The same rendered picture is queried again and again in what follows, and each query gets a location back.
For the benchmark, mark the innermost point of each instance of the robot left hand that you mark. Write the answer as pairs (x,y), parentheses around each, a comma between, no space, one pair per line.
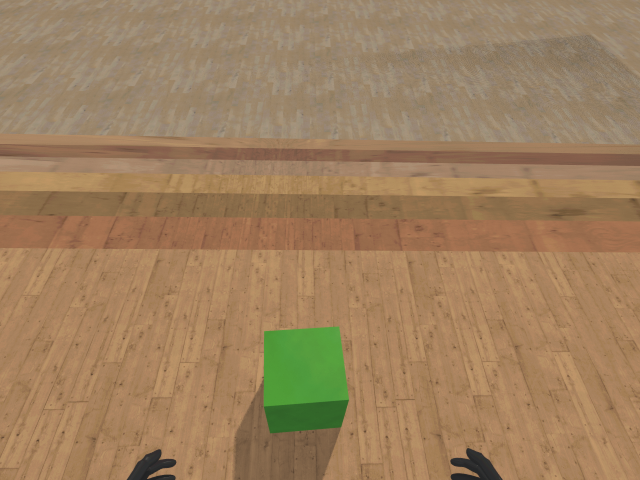
(151,464)

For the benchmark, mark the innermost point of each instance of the robot right hand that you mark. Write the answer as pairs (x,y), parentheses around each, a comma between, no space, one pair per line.
(477,464)

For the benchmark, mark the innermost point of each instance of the carton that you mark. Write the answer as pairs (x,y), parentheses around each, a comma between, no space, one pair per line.
(305,385)

